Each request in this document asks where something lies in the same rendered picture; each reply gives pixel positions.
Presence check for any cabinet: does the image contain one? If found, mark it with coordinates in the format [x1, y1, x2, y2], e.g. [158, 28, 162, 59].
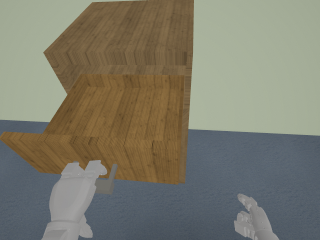
[43, 0, 194, 184]

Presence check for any right robot hand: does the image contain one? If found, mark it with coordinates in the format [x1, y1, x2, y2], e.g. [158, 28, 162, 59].
[234, 193, 273, 240]

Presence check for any left robot hand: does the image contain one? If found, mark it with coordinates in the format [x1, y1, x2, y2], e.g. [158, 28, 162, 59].
[49, 160, 107, 238]

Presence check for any handle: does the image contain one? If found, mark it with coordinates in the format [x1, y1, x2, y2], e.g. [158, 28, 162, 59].
[73, 161, 118, 195]

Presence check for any robot right forearm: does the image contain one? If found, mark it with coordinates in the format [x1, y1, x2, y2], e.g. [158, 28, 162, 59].
[254, 230, 279, 240]

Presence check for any robot left forearm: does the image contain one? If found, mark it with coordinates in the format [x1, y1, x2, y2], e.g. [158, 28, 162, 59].
[41, 219, 81, 240]

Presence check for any drawer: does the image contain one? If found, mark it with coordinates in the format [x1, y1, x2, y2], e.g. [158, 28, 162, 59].
[0, 74, 185, 185]

